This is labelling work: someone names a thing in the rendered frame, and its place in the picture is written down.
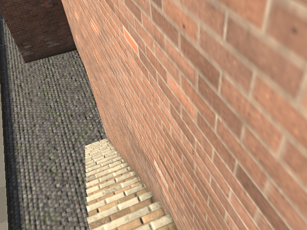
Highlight stairs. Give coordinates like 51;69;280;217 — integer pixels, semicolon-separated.
84;138;177;230

